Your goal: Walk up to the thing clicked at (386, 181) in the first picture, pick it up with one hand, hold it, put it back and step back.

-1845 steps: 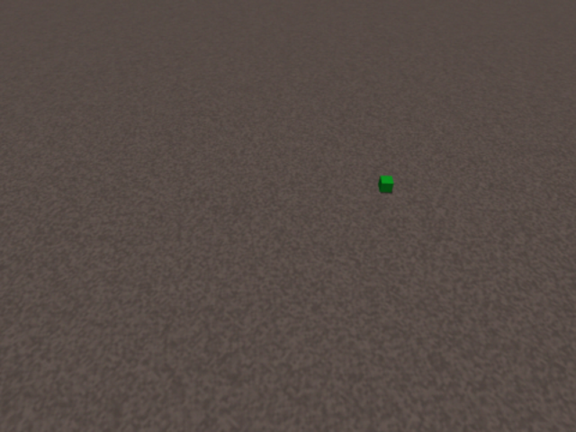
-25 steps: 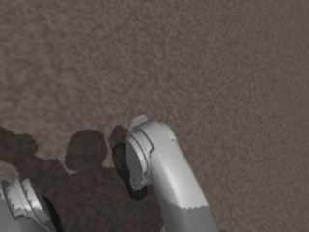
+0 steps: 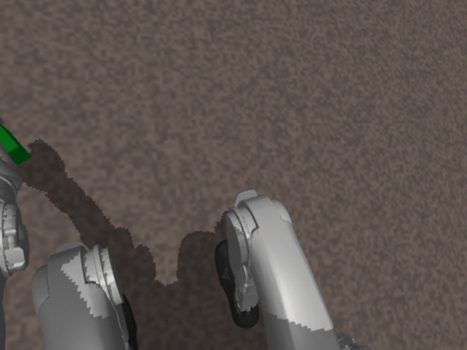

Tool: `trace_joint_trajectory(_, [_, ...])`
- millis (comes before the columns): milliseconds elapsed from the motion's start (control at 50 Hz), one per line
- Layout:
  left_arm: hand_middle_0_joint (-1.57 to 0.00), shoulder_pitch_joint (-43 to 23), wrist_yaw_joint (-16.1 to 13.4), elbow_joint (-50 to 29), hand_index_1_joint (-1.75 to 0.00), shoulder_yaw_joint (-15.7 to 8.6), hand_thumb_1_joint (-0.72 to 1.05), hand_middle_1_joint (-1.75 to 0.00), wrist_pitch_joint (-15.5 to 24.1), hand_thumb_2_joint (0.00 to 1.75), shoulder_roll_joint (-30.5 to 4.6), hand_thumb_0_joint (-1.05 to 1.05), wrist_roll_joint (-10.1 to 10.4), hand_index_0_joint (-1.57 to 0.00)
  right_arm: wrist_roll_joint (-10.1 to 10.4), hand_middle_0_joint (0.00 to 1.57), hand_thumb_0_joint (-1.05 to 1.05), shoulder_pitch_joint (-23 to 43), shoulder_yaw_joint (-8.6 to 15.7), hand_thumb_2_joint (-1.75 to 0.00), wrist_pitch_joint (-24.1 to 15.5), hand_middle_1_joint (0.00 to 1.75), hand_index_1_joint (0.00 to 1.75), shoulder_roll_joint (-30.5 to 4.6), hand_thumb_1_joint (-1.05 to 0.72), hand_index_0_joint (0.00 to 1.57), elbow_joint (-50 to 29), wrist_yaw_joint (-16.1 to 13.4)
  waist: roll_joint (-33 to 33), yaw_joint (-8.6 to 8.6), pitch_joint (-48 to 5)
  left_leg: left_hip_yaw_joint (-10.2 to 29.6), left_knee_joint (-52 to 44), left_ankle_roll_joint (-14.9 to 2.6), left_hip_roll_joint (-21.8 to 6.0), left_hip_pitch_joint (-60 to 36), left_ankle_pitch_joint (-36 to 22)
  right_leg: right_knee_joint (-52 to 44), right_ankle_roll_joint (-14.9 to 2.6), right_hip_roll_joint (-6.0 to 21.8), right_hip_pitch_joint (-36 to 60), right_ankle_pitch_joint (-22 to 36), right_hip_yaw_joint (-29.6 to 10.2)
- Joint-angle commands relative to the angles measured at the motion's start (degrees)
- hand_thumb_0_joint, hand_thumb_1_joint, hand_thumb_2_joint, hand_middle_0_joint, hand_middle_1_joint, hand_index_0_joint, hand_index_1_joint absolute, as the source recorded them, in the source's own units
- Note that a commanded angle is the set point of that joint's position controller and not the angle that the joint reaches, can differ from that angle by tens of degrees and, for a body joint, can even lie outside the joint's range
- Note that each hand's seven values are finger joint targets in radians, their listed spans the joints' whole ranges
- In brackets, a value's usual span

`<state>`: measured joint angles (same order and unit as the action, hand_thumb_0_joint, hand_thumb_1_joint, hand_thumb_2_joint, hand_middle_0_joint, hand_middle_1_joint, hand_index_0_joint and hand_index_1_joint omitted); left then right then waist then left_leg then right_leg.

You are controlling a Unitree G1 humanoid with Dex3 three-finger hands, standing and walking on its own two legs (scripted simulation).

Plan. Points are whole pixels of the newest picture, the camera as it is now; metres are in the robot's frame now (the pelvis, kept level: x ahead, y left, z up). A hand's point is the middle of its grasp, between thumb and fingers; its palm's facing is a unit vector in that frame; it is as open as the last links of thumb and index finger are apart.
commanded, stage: settle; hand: left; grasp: from above
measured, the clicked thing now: out of the picture +0.50 +0.28 -0.22
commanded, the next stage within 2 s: lift in 0.18 s
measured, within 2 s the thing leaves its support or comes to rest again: neither
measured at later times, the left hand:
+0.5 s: hand out of the picture +0.49 +0.28 -0.11, palm faces -0.36 -0.26 -0.90, open 8.8 cm
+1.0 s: hand out of the picture +0.42 +0.28 +0.02, palm faces -0.35 -0.22 -0.91, open 8.8 cm
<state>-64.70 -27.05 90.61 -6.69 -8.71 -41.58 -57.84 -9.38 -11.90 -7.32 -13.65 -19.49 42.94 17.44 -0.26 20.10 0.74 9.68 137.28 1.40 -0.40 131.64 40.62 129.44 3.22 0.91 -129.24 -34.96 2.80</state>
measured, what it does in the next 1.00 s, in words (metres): rises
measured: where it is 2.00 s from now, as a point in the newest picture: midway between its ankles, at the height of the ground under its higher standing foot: (186, 326)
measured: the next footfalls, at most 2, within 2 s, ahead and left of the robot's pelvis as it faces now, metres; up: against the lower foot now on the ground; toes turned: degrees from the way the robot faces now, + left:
none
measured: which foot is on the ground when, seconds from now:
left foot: down 0.00-1.00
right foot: down 0.00-1.00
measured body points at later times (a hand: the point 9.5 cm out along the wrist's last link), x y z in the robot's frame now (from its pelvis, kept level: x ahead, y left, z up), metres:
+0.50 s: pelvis +0.00 -0.01 +0.02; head +0.24 +0.03 +0.40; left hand +0.50 +0.29 -0.06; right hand +0.03 -0.28 -0.09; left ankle +0.07 +0.13 -0.30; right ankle +0.12 -0.14 -0.30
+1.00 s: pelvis +0.00 -0.01 +0.12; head +0.17 +0.02 +0.53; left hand +0.43 +0.29 +0.07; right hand +0.10 -0.27 -0.01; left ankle +0.07 +0.13 -0.30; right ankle +0.12 -0.14 -0.30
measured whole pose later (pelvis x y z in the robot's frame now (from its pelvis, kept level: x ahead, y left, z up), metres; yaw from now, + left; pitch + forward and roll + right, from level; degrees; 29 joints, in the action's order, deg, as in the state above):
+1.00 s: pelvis +0.00 -0.01 +0.12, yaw +5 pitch +34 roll -4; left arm -44.0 -13.0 62.1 1.0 -14.4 -26.0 -52.2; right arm -0.7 -10.7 0.9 -2.6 -16.3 41.2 5.8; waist -4.4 8.6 -11.9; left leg 4.7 113.8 1.5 -1.2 110.2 37.4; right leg 110.0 2.0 2.3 -109.9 -33.7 0.6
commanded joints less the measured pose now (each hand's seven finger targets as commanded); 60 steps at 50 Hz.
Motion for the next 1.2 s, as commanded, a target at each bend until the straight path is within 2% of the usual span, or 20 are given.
trace_joint_trajectory(0, [-1.28,-21.3,-2.3,-9.2,-0.4,-0.2,0.87,-0.38,-0.5,0.56,-11.1,0.0,-1.1,-1.27,0.2,0.2,0.0,-14.2,5.2,-0.9,0.1,0.3,0.3,-15.5,-0.88,0.2,1.5,-1.5,-21.2,1.54,-41.5,-6.9,-15.8,-1.86,0.8,-28.1,-11.5,-11.3,-5.11,-2.7,23.5,11.0,6.4])
trace_joint_trajectory(120, [-1.29,-21.5,-1.3,-7.3,-0.4,-0.9,0.89,-0.38,-0.8,0.56,-11.3,0.0,-0.5,-1.28,0.0,0.2,0.0,-14.8,5.6,-0.9,0.7,0.3,0.3,-14.3,-0.88,0.2,2.4,-2.5,-17.0,1.41,-40.8,-8.4,-15.7,-2.52,1.1,-23.9,-10.0,-13.1,-4.59,-2.6,26.5,9.2,5.0])
trace_joint_trajectory(140, [-1.28,-22.0,-1.3,-8.7,-0.41,-1.2,0.86,-0.38,-0.6,0.58,-12.0,0.0,-0.2,-1.25,0.3,0.2,0.0,-13.5,5.8,-0.9,0.6,0.3,0.3,-14.4,-0.88,0.2,1.7,-2.8,-17.3,0.2,-42.6,-8.4,-15.5,-2.66,1.1,-24.6,-9.8,-13.2,-4.62,-2.5,26.2,8.6,4.8])
trace_joint_trajectory(240, [-1.22,-20.6,0.3,-10.0,-0.41,-1.1,0.84,-0.44,-1.0,0.42,-10.9,0.0,0.7,-1.24,1.1,0.2,0.0,-13.9,7.0,-0.91,1.3,0.3,0.3,-13.7,-0.91,0.2,2.0,-3.5,-16.9,-0.79,-45.4,-8.9,-16.8,-2.65,1.2,-25.9,-10.1,-14.4,-4.63,-2.3,28.1,8.6,4.3])
trace_joint_trajectory(300, [-1.16,-21.4,2.1,-14.4,-0.33,-1.0,0.73,-0.36,-1.4,0.49,-10.7,0.0,1.3,-1.14,2.0,0.2,0.0,-14.4,7.8,-0.89,2.2,0.3,0.3,-13.2,-0.86,0.2,1.8,-4.0,-17.0,-2.34,-49.3,-9.6,-16.9,-2.84,1.3,-26.7,-11.8,-14.9,-4.59,-2.2,30.5,10.4,3.5])
trace_joint_trajectory(320, [-1.19,-20.9,2.5,-13.5,-0.41,-0.9,0.81,-0.44,-1.8,0.41,-10.2,0.0,1.4,-1.22,2.2,0.2,0.0,-14.8,8.1,-0.91,2.6,0.3,0.3,-13.1,-0.91,0.2,2.0,-4.0,-17.0,-2.59,-50.4,-9.7,-16.5,-2.84,1.1,-27.4,-13.2,-14.8,-4.59,-2.2,31.4,11.9,3.4])
trace_joint_trajectory(340, [-1.15,-19.1,3.3,-12.4,-0.33,-0.1,0.73,-0.36,-2.1,0.49,-8.4,0.0,1.4,-1.14,2.5,0.2,0.0,-14.6,8.3,-0.89,2.9,0.3,0.3,-13.0,-0.86,0.2,1.9,-4.1,-16.2,-2.28,-49.1,-9.6,-17.2,-2.79,1.3,-27.1,-13.4,-14.6,-4.71,-2.1,30.4,11.9,3.6])
trace_joint_trajectory(360, [-1.16,-19.4,3.7,-11.6,-0.41,0.1,0.78,-0.43,-1.9,0.41,-8.2,0.0,1.5,-1.19,2.6,0.2,0.0,-14.7,8.4,-0.91,3.3,0.3,0.3,-12.7,-0.91,0.2,2.1,-4.3,-14.8,-2.0,-47.0,-9.4,-17.6,-2.88,1.3,-25.3,-12.4,-14.9,-4.7,-2.2,29.9,11.0,3.7])
trace_joint_trajectory(380, [-1.19,-18.8,4.3,-11.8,-0.34,0.5,0.81,-0.35,-1.9,0.39,-7.7,0.0,1.5,-1.21,2.7,0.2,0.0,-15.1,8.5,-0.9,3.5,0.3,0.3,-12.6,-0.89,0.2,2.1,-4.5,-13.7,-1.89,-46.3,-9.6,-17.4,-2.98,1.4,-25.5,-13.0,-15.5,-4.53,-2.3,30.8,11.8,3.4])
trace_joint_trajectory(440, [-1.2,-17.8,5.4,-15.4,-0.34,-0.1,0.81,-0.35,-1.1,0.4,-9.0,0.0,1.0,-1.21,3.2,0.2,0.0,-14.9,9.2,-0.9,4.4,0.3,0.3,-11.9,-0.9,0.2,2.5,-5.0,-14.9,-4.11,-47.7,-9.9,-19.2,-2.91,1.6,-26.8,-11.7,-16.0,-4.84,-1.9,31.0,9.8,3.1])
trace_joint_trajectory(480, [-1.18,-16.3,6.3,-15.1,-0.33,1.3,0.79,-0.34,-1.1,0.4,-5.7,0.0,0.5,-1.19,3.8,0.2,0.0,-14.5,9.5,-0.9,4.8,0.3,0.3,-11.9,-0.89,0.2,1.2,-5.2,-15.0,-4.2,-47.6,-9.7,-20.6,-2.67,1.7,-28.5,-12.4,-16.2,-5.09,-1.6,30.5,10.4,3.5])
trace_joint_trajectory(520, [-1.18,-15.3,6.7,-17.7,-0.33,0.6,0.78,-0.33,-0.9,0.41,-7.1,0.0,0.9,-1.18,4.3,0.2,0.0,-13.9,10.2,-0.9,5.5,0.3,0.3,-12.0,-0.89,0.2,0.6,-5.7,-14.9,-5.2,-48.0,-9.4,-21.8,-2.65,1.6,-30.5,-11.5,-17.2,-5.13,-1.6,29.7,9.4,3.6])
trace_joint_trajectory(620, [-1.17,-13.9,7.4,-22.7,-0.36,1.4,0.75,-0.35,-1.4,0.46,-4.3,0.0,1.1,-1.16,5.3,0.2,0.0,-13.1,11.2,-0.9,6.9,0.3,0.3,-11.3,-0.89,0.2,-0.3,-6.8,-15.3,-6.15,-49.7,-9.0,-25.6,-2.56,1.7,-33.7,-10.0,-19.7,-5.32,-1.4,30.9,8.2,3.5])
trace_joint_trajectory(720, [-1.16,-11.4,8.6,-28.7,-0.36,3.2,0.74,-0.35,-2.7,0.48,-1.6,0.0,1.9,-1.14,6.7,0.2,0.0,-12.2,11.8,-0.9,8.2,0.3,0.3,-10.6,-0.89,0.2,-1.5,-8.2,-15.1,-7.77,-51.1,-8.5,-30.0,-2.31,1.5,-38.6,-10.5,-23.1,-5.41,-1.3,33.7,8.9,3.1])
trace_joint_trajectory(780, [-1.15,-7.0,10.1,-29.0,-0.33,5.1,0.74,-0.32,-3.6,0.43,1.0,0.0,2.9,-1.14,7.2,0.2,0.0,-10.5,12.1,-0.9,8.9,0.3,0.3,-10.1,-0.89,0.2,-2.5,-9.2,-12.9,-7.5,-47.3,-7.7,-33.3,-2.45,1.5,-38.9,-6.7,-26.1,-5.32,-1.5,34.2,5.5,3.0])
trace_joint_trajectory(820, [-1.13,-6.4,10.7,-34.0,-0.29,4.4,0.71,-0.28,-3.8,0.4,-0.7,0.0,3.4,-1.12,7.7,0.2,0.0,-9.4,12.3,-0.9,9.2,0.3,0.3,-9.8,-0.89,0.2,-3.1,-10.2,-12.8,-8.9,-48.6,-7.4,-35.7,-2.44,1.5,-41.1,-5.4,-28.1,-5.27,-1.4,36.1,4.1,2.5])
trace_joint_trajectory(880, [-1.13,-2.0,11.6,-35.8,-0.32,6.6,0.7,-0.31,-4.9,0.42,2.3,0.0,3.9,-1.12,8.5,0.2,0.0,-7.4,12.1,-0.9,9.6,0.3,0.3,-8.5,-0.89,0.2,-4.5,-11.6,-10.6,-9.14,-46.5,-7.9,-38.4,-2.75,1.6,-40.9,-3.8,-32.1,-5.1,-1.7,39.1,2.4,1.7])
trace_joint_trajectory(1000, [-1.14,2.8,12.5,-43.1,-0.29,7.8,0.7,-0.27,-7.8,0.41,3.1,0.0,5.0,-1.12,9.7,0.2,0.0,-4.2,11.7,-0.9,10.2,0.3,0.3,-6.6,-0.89,0.2,-5.6,-15.1,-8.2,-10.32,-45.9,-7.8,-45.8,-2.69,1.3,-48.0,-3.1,-39.9,-4.76,-1.8,47.4,1.2,0.7])
trace_joint_trajectory(1100, [-1.14,7.7,13.6,-46.2,-0.29,8.8,0.71,-0.28,-10.1,0.39,3.8,0.0,5.4,-1.12,10.7,0.2,0.0,-3.4,11.2,-0.9,10.4,0.3,0.3,-5.5,-0.88,0.2,-5.2,-18.0,-7.7,-11.91,-45.1,-8.4,-51.7,-2.51,1.1,-56.9,-7.4,-46.1,-4.65,-1.8,54.9,5.2,0.4])
trace_joint_trajectory(1180, [-1.12,10.7,14.3,-49.2,-0.3,11.0,0.69,-0.29,-11.4,0.37,7.0,0.0,7.3,-1.11,11.3,0.2,0.0,-2.7,10.7,-0.9,9.8,0.3,0.3,-4.1,-0.89,0.2,-4.6,-19.4,-6.1,-12.04,-43.4,-9.3,-56.1,-2.66,0.9,-62.1,-11.0,-52.1,-4.41,-2.0,62.7,8.2,-0.4])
